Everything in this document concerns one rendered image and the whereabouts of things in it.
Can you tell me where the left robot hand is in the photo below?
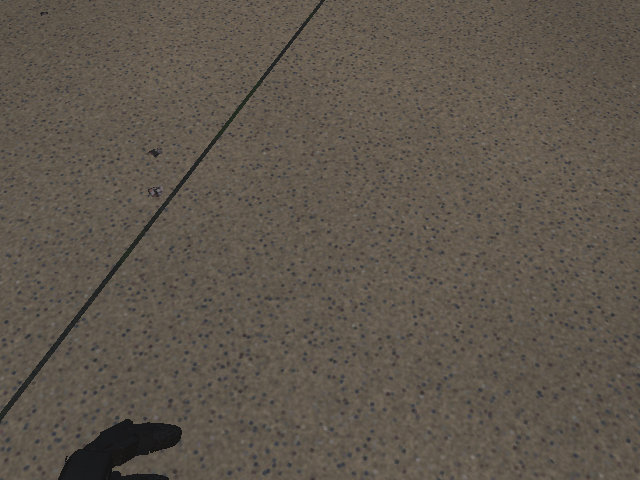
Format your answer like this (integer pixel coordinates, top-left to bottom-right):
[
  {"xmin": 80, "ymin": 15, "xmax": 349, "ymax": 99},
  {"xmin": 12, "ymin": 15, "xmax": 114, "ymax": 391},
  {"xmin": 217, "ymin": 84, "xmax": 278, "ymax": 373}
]
[{"xmin": 58, "ymin": 419, "xmax": 182, "ymax": 480}]

